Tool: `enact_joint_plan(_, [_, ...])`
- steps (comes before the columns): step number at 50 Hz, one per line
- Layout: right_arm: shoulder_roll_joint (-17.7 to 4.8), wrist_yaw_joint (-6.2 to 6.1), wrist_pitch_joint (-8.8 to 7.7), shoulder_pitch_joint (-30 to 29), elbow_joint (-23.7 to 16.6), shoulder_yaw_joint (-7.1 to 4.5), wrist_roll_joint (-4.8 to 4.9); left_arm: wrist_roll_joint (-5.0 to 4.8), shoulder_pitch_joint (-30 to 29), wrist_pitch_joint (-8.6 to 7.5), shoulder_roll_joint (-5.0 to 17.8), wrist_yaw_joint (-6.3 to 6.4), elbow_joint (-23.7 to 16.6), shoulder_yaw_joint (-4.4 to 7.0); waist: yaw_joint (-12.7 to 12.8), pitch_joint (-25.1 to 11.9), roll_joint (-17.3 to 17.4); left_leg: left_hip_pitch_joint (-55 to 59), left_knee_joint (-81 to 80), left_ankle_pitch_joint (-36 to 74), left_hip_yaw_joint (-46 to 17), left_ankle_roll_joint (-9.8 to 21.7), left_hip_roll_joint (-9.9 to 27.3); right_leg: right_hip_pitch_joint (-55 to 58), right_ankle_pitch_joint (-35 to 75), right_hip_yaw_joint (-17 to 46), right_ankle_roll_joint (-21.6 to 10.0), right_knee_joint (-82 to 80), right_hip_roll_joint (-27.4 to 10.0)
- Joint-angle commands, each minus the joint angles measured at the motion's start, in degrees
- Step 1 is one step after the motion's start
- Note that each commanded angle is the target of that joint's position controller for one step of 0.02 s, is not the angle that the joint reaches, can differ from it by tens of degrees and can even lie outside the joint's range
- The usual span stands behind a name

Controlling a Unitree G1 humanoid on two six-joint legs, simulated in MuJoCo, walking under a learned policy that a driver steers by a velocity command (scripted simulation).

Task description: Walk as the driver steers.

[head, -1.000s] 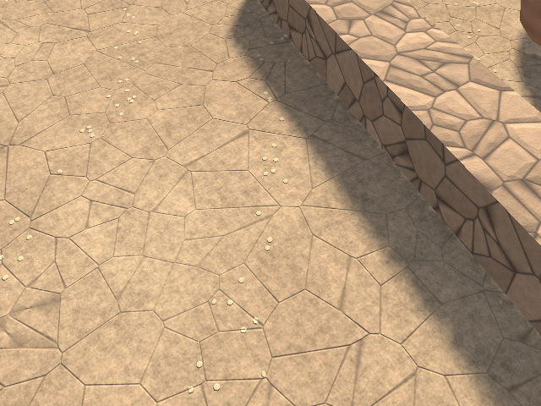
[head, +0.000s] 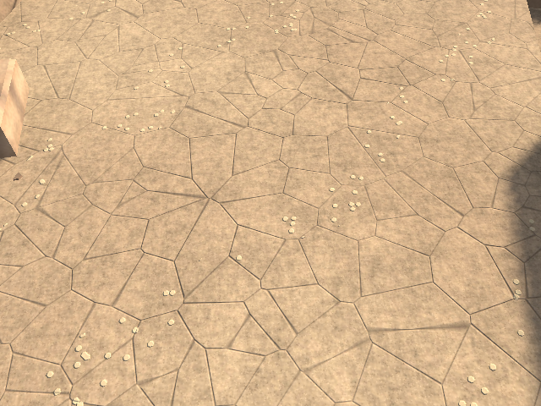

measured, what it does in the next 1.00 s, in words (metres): walks ahead: left foot, then right foot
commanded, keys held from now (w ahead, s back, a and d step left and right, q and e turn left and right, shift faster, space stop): w+q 0.12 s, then w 0.88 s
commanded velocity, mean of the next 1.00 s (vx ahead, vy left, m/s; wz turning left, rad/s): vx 0.50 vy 0.00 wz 0.21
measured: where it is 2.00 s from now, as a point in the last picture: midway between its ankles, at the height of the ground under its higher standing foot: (231, 283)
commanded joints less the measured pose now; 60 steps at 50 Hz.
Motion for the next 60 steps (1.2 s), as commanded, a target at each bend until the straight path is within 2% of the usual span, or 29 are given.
enact_joint_plan(1, [-5.04,0.49,-0.49,-1.99,-5.67,-1.79,0.28,0.19,2.58,-0.47,5.58,0.52,-1.44,1.43,1.98,-1.04,-8.6,-14.75,-0.02,5.19,-1.68,-0.57,7.08,13.1,0.17,16.6,-7.79,-15.94,-15.94])
enact_joint_plan(5, [-2.72,0.78,0.12,-5.29,-7.8,-1.1,-0.04,-0.21,3.68,-0.87,8.09,0.68,0.56,2.29,2.07,0.16,-6.56,-18.6,-6.84,10.06,-0.58,-1.87,8.2,13.69,9.0,8.99,-9.86,-18.74,-16.99])
enact_joint_plan(9, [-1.0,1.78,-0.79,-10.23,-8.75,-0.15,-0.24,-0.44,4.9,-0.22,9.33,0.6,2.22,2.33,3.7,0.99,-5.31,-15.71,-20.52,20.48,1.67,-1.52,7.11,14.38,14.6,1.38,-9.02,-19.32,-15.0])
enact_joint_plan(14, [-0.6,3.26,-1.75,-18.65,-11.63,0.56,-0.16,-1.96,10.11,1.16,11.66,0.44,5.68,2.66,5.75,3.84,-5.23,-13.22,-32.54,20.28,5.69,0.59,4.91,19.83,17.92,-1.05,-8.5,-18.44,-17.27])
enact_joint_plan(17, [-3.39,3.51,-1.78,-15.75,-11.7,-0.64,-0.72,-2.63,10.02,2.22,13.66,0.77,6.99,3.0,1.77,0.56,-7.87,-4.97,-36.23,13.78,8.51,3.64,1.45,23.95,38.76,-2.69,-6.95,-10.37,-18.27])
enact_joint_plan(18, [-5.34,3.29,-1.69,-8.68,-9.7,-1.83,-0.89,-2.74,9.14,2.6,13.82,1.02,7.24,2.84,-2.78,-3.74,-7.78,5.63,-39.24,16.4,9.9,5.3,-0.44,22.31,45.82,-4.94,-5.53,-1.93,-16.83])
enact_joint_plan(19, [-8.46,2.58,-1.39,0.06,-6.93,-3.42,-0.85,-2.23,9.41,2.55,12.4,1.36,7.06,2.13,-6.77,-8.94,-6.85,20.67,-39.08,19.35,8.2,6.84,-0.18,14.64,42.1,-6.69,-3.53,9.31,-14.47])
enact_joint_plan(20, [-13.79,1.39,-0.85,8.38,-5.48,-4.68,-1.39,-0.22,10.54,1.99,7.59,1.25,4.84,0.38,-8.14,-17.04,3.27,40.89,-37.65,20.23,-10.93,11.9,13.21,-3.84,16.21,-7.9,-0.64,30.01,-9.57])
enact_joint_plan(21, [-15.12,1.66,-1.27,7.32,-5.78,-4.08,-1.24,-0.41,15.23,0.66,4.17,0.49,4.91,-1.06,-3.94,-25.12,11.43,48.48,-45.92,13.82,-36.58,19.9,23.98,-17.19,-24.38,1.67,0.88,44.39,-1.18])
enact_joint_plan(22, [-9.85,2.07,-1.73,5.79,-5.75,-2.76,-1.07,-2.43,9.59,-0.03,10.06,-0.04,4.66,0.61,-6.18,-20.33,5.07,44.63,-48.23,10.51,-32.15,17.61,22.0,-22.75,-22.6,6.81,0.4,48.29,-4.28])
enact_joint_plan(23, [-8.28,2.16,-2.13,2.42,-5.47,-2.1,-0.99,-3.3,5.18,-0.51,10.41,-0.21,2.93,0.7,-5.13,-11.4,4.55,36.21,-49.41,14.3,-22.45,15.43,19.47,-25.09,-17.51,5.28,-0.21,46.64,-6.57])
enact_joint_plan(24, [-6.77,2.24,-2.38,-1.09,-5.27,-1.64,-0.95,-2.47,3.79,-0.64,9.4,0.22,3.11,0.59,-2.98,-7.33,0.99,28.55,-50.69,18.54,-16.51,13.75,16.65,-23.34,-12.66,4.67,-0.15,42.89,-8.74])
enact_joint_plan(25, [-5.22,2.41,-2.63,-3.49,-5.44,-1.18,-1.33,-1.56,4.14,-0.31,9.3,0.37,3.43,0.85,-1.05,-4.72,1.57,22.62,-52.54,22.97,-12.48,13.06,14.81,-20.54,-9.44,4.71,0.33,39.87,-10.0])
enact_joint_plan(26, [-4.22,2.43,-2.94,-4.78,-5.51,-0.91,-1.74,-1.43,5.96,0.36,8.63,0.25,4.06,0.82,0.73,-4.42,2.29,18.89,-54.64,24.18,-10.43,12.93,13.72,-17.14,-7.04,5.23,0.71,38.73,-10.82])
enact_joint_plan(30, [-5.62,1.96,-4.34,-4.36,-3.37,-1.36,-1.49,-0.74,4.27,2.18,6.03,0.6,3.66,0.34,2.02,-1.55,1.13,14.15,-59.6,27.84,-5.09,14.06,13.18,-18.23,-0.23,4.76,3.11,31.32,-11.05])
enact_joint_plan(35, [-7.15,0.86,-3.91,-0.82,-0.45,-1.57,-1.2,-0.72,-5.62,1.36,4.25,-0.26,1.14,-0.59,-1.31,1.53,0.82,14.86,-60.85,25.19,0.91,11.14,10.69,-17.71,15.69,3.22,3.29,12.19,-8.73])
enact_joint_plan(40, [-8.46,0.55,-3.08,3.75,3.31,-2.04,-0.44,-1.21,-12.27,0.76,5.13,-1.68,-1.45,-0.8,-3.19,3.39,0.94,22.9,-58.2,24.36,0.1,10.21,14.34,-18.36,14.93,3.37,1.07,3.52,-6.73])
enact_joint_plan(43, [-9.23,0.07,-2.15,3.39,4.49,-2.41,-0.29,-1.06,-9.93,0.42,6.78,-2.25,-1.35,-0.26,-1.01,1.58,2.14,27.99,-53.14,33.98,-0.3,8.49,15.86,-14.54,8.2,2.37,-1.41,1.39,-5.19])
enact_joint_plan(45, [-8.64,-0.21,-1.39,2.1,4.45,-1.98,-0.65,-0.82,2.21,0.37,10.25,-1.66,2.24,1.73,5.3,-6.32,1.91,25.92,-38.3,49.17,2.96,6.05,11.75,3.21,7.9,-0.85,-4.23,0.23,-1.89])
enact_joint_plan(46, [-6.18,-0.46,-1.28,3.32,3.35,-0.76,-1.7,-0.35,11.98,0.54,14.15,-1.12,4.17,2.85,8.44,-14.92,-3.33,15.4,-21.54,36.06,5.38,4.0,8.41,20.53,10.49,8.82,-7.64,2.69,-10.61])
enact_joint_plan(47, [1.04,0.39,-2.51,11.63,2.9,1.26,-1.57,-0.6,15.67,0.91,18.35,-1.26,5.58,3.89,4.42,-22.24,-19.09,-8.89,-0.59,-2.49,5.23,-0.46,-2.61,40.89,-3.28,36.9,-17.65,-2.92,-23.46])
enact_joint_plan(48, [-4.22,0.6,-3.65,7.5,3.64,0.33,-0.57,-1.62,15.71,0.87,12.51,-1.35,5.35,2.35,7.5,-21.88,-14.19,-15.84,5.91,-10.53,-2.51,0.16,-1.44,40.91,-13.66,44.06,-16.54,-9.8,-22.99])
enact_joint_plan(49, [-7.38,0.84,-4.39,1.49,1.67,-0.62,0.93,-1.37,11.26,0.75,10.61,-1.13,4.58,1.64,7.15,-12.85,-11.21,-19.98,6.87,-6.03,-1.58,0.98,1.7,33.78,-13.74,35.79,-13.79,-11.07,-21.48])
enact_joint_plan(50, [-7.12,0.55,-4.68,-2.11,0.73,-0.42,0.78,-0.81,7.06,0.81,9.51,-0.95,3.71,1.27,5.66,-8.01,-6.53,-18.72,4.38,-0.87,0.39,1.25,4.74,25.63,-8.76,29.47,-12.35,-12.04,-19.44])
enact_joint_plan(51, [-6.72,0.36,-4.66,-3.73,0.44,-0.61,-0.2,-0.32,4.44,0.75,8.18,-0.95,3.41,0.88,4.17,-4.36,-5.49,-16.92,0.94,2.44,0.95,0.95,6.54,18.53,-2.64,25.05,-12.33,-13.46,-17.88])
enact_joint_plan(52, [-6.19,0.32,-4.23,-2.63,0.68,-0.8,-0.59,0.35,3.17,0.46,6.82,-0.93,3.28,0.42,2.21,-3.85,-6.87,-13.0,-1.27,4.79,0.41,0.89,8.12,14.29,1.78,21.83,-11.78,-14.75,-16.22])
enact_joint_plan(54, [-4.01,0.29,-3.18,-0.47,1.53,-0.49,-0.68,0.03,2.84,0.07,6.7,-0.96,3.72,0.4,0.58,-3.56,-7.41,-9.9,-4.54,5.98,1.05,0.12,8.77,10.61,5.81,17.67,-12.38,-17.41,-14.97])
enact_joint_plan(58, [-2.56,0.17,-2.5,-6.52,-0.2,0.09,-1.3,-0.44,4.83,0.02,9.31,-0.04,5.32,1.12,1.39,-0.36,-5.59,-13.89,-15.81,14.97,2.2,-2.18,9.64,9.29,10.74,11.8,-12.78,-20.78,-14.4])
enact_joint_plan(60, [-1.61,0.39,-2.92,-10.07,-0.86,0.45,-1.67,-0.44,5.2,0.54,9.43,0.4,5.9,1.04,2.08,0.83,-5.27,-10.96,-24.44,20.86,3.67,-2.69,8.08,7.96,22.04,7.24,-11.0,-19.4,-11.91])
Velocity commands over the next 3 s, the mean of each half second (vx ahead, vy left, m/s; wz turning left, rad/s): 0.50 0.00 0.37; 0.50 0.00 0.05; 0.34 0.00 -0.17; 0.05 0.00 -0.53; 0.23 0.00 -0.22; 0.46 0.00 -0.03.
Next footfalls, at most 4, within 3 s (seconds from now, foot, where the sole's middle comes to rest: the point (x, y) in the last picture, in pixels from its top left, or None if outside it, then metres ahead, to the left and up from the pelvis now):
0.38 left None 0.35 0.18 -0.77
0.90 right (283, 324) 0.70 0.00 -0.77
1.40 left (188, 259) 0.91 0.27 -0.77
1.82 right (276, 279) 0.84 0.02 -0.77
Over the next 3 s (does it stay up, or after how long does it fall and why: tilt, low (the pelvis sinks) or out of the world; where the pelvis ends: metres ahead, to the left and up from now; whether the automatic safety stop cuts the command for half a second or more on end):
stays up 1.12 -0.03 0.01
